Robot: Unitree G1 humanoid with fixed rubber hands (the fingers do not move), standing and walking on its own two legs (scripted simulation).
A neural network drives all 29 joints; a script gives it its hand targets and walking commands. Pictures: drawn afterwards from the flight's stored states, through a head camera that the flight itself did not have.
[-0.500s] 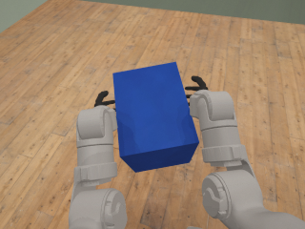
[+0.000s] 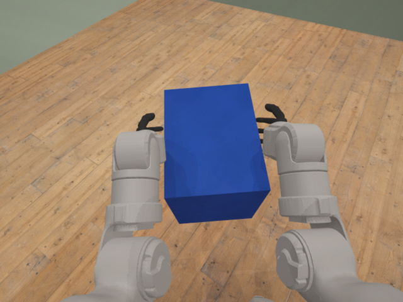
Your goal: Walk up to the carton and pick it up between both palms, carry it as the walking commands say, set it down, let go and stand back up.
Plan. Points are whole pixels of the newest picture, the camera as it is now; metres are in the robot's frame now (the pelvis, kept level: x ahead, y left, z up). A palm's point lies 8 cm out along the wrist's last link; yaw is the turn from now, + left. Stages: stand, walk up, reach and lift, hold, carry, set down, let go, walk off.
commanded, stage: carry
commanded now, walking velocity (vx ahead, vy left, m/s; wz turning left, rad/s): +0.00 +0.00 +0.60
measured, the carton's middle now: (211, 158) +0.41 -0.05 +0.03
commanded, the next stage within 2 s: none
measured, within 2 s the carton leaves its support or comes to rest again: neither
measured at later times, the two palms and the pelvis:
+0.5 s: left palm (71, 247) +0.23 +0.18 +0.11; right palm (222, 192) +0.29 -0.06 +0.09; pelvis -0.10 -0.03 +0.01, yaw +18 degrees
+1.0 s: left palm out of the picture +0.03 +0.29 +0.13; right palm (126, 275) +0.18 +0.10 +0.11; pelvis -0.20 -0.05 +0.00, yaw +34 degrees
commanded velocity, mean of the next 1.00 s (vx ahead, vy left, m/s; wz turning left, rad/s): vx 0.00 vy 0.00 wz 0.60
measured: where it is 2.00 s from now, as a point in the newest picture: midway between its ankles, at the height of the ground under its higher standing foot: outside the picture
